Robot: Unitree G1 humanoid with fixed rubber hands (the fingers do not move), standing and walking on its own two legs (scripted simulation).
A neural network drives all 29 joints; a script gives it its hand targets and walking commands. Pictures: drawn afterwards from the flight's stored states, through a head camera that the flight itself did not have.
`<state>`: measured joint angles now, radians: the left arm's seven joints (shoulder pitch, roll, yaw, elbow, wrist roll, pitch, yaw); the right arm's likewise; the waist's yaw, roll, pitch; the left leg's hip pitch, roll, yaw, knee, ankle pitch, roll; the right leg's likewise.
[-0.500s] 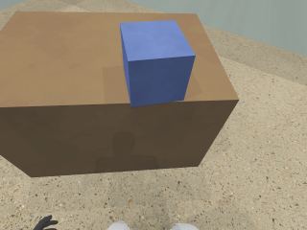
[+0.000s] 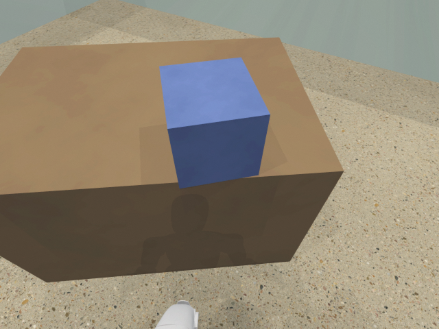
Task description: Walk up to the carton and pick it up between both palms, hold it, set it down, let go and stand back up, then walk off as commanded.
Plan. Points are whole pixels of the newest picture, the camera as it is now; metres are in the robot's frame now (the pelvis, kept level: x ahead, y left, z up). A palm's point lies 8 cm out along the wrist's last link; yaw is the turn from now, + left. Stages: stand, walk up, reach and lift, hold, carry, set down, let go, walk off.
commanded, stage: walk up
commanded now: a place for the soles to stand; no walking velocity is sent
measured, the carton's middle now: (210, 122) +0.58 +0.02 +0.02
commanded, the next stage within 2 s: none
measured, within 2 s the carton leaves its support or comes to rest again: neither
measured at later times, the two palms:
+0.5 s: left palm (69, 319) +0.17 +0.31 -0.12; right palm (406, 325) +0.14 -0.34 -0.11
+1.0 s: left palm (78, 310) +0.19 +0.29 -0.11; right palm (411, 326) +0.14 -0.35 -0.11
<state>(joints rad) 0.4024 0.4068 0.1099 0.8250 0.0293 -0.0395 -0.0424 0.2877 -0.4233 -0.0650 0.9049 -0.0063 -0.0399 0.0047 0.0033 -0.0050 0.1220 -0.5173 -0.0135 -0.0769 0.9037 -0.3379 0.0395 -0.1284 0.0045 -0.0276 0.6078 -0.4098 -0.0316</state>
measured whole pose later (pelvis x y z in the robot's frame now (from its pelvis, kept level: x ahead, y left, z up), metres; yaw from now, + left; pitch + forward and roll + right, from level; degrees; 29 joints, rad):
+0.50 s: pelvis +0.10 -0.02 -0.02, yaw +0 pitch -1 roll +2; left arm 0.22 0.41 0.10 0.82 0.03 0.02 -0.02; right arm 0.29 -0.42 -0.02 0.90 -0.01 -0.07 -0.04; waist 0.00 -0.04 0.12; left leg -0.41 -0.02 -0.06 0.76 -0.33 0.01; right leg -0.38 -0.01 0.00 0.77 -0.38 -0.03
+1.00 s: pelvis +0.09 -0.02 -0.01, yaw +1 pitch -3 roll +1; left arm 0.15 0.40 0.07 0.83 0.03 0.03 -0.03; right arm 0.27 -0.42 -0.01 0.90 -0.01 -0.05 -0.04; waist 0.00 -0.03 0.14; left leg -0.35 -0.02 -0.06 0.74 -0.34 0.00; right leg -0.36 0.01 -0.02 0.75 -0.34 -0.03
